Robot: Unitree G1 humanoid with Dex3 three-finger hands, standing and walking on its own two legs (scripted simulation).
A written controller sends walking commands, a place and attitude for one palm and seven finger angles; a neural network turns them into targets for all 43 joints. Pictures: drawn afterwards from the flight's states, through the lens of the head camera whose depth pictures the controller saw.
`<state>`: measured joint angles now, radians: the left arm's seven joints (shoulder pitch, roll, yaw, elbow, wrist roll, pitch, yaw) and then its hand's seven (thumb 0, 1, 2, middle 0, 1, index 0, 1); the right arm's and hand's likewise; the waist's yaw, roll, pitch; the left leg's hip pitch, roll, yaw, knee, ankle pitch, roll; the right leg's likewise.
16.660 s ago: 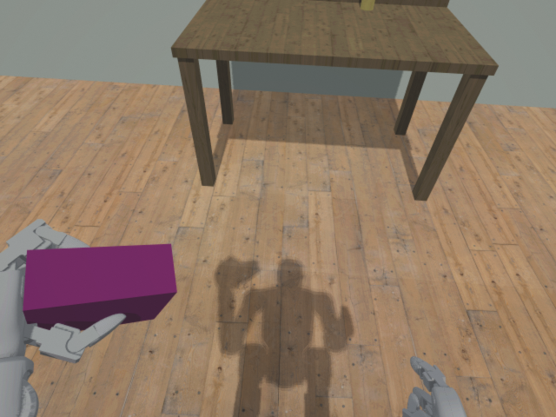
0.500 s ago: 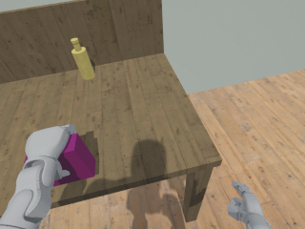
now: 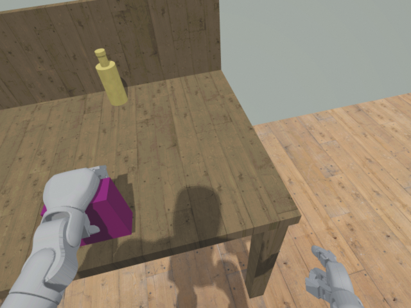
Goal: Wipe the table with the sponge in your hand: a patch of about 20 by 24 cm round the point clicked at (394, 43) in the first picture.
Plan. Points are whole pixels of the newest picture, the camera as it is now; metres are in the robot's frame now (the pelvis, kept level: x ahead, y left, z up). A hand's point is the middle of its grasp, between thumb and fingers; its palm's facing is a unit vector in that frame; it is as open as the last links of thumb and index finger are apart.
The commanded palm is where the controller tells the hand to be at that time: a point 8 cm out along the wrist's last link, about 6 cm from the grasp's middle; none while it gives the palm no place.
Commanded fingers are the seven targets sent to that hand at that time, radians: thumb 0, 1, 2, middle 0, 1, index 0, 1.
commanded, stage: move the sponge above the wiping area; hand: left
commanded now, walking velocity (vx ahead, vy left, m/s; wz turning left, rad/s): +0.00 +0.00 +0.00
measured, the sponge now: (97, 219) +0.26 +0.28 +0.02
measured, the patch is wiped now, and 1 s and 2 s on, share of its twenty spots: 0.00 0.00 0.10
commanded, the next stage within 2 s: lower the sponge onto the table in 0.44 s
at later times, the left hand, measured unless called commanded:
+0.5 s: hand (83, 207) +0.25 +0.28 +0.08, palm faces -0.02 -0.08 -1.00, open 9.9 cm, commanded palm +0.24 +0.28 +0.15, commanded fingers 0.00 0.10 1.30 -1.20 -1.60 -1.20 -1.60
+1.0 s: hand (84, 208) +0.25 +0.28 +0.07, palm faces -0.05 -0.08 -1.00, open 9.9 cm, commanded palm +0.23 +0.28 +0.14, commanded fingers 0.00 0.10 1.30 -1.20 -1.60 -1.20 -1.60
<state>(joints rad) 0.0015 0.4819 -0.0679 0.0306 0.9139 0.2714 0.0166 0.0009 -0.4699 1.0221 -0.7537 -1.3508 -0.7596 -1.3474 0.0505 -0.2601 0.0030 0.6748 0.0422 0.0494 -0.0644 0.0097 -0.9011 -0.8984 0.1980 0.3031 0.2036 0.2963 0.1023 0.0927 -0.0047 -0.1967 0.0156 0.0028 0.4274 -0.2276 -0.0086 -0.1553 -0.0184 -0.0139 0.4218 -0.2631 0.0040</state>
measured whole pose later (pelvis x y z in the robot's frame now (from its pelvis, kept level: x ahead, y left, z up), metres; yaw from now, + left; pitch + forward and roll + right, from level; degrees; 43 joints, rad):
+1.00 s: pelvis -0.01 -0.01 +0.00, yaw +0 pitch -1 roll +0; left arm -0.01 0.49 -0.06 0.06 0.91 0.27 -0.01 0.00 -0.47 1.02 -0.75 -1.35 -0.76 -1.35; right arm 0.05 -0.27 0.00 0.68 0.05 0.05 -0.07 0.01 -0.90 -0.90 0.20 0.30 0.20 0.30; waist 0.10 0.10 0.00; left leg -0.18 0.02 0.00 0.42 -0.21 -0.02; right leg -0.14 -0.01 -0.02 0.42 -0.25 0.00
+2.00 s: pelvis +0.00 -0.01 +0.00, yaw +0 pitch +0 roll +0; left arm -0.01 0.45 -0.07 0.15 0.95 0.27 0.06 -0.01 -0.47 1.03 -0.76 -1.35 -0.76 -1.35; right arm 0.06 -0.27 -0.01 0.69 0.05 0.07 -0.06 0.01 -0.90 -0.90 0.20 0.30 0.20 0.30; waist 0.09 0.08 -0.03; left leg -0.23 0.03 0.00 0.46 -0.24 -0.02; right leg -0.20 0.00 -0.01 0.46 -0.27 0.00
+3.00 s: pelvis -0.03 -0.01 -0.02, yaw +0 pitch +10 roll -1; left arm -0.65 0.62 0.02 0.97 1.03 0.03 0.12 0.02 -0.51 1.06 -0.78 -1.33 -0.79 -1.33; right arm 0.24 -0.29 -0.03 0.75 0.07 0.09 -0.06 0.01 -0.90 -0.90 0.20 0.30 0.20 0.30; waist -0.02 0.05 -0.09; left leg -0.54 0.04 -0.02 0.62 -0.25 -0.01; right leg -0.49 0.01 -0.02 0.59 -0.27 -0.01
